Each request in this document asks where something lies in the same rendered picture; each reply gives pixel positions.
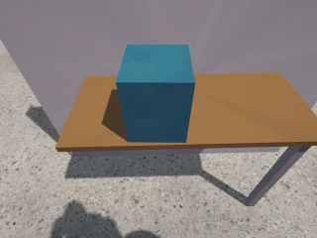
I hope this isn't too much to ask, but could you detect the table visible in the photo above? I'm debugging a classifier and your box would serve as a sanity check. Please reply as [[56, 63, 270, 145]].
[[55, 72, 317, 206]]

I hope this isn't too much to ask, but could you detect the carton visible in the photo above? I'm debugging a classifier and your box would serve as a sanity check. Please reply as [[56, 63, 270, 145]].
[[116, 44, 196, 143]]

